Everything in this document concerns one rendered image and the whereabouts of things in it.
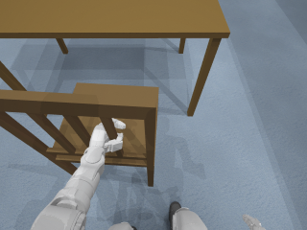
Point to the left robot forearm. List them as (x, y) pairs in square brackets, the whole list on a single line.
[(82, 185)]

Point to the right robot thigh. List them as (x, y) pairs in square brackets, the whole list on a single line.
[(187, 220)]

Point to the robot right hand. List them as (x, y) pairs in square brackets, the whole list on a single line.
[(253, 223)]

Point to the left robot upper arm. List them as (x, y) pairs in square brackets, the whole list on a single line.
[(61, 218)]

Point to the table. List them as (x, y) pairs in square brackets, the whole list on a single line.
[(61, 19)]

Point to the robot left hand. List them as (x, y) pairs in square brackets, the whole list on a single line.
[(100, 138)]

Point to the robot right shin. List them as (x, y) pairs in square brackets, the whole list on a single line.
[(182, 209)]

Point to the chair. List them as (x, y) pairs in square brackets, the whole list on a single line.
[(89, 105)]

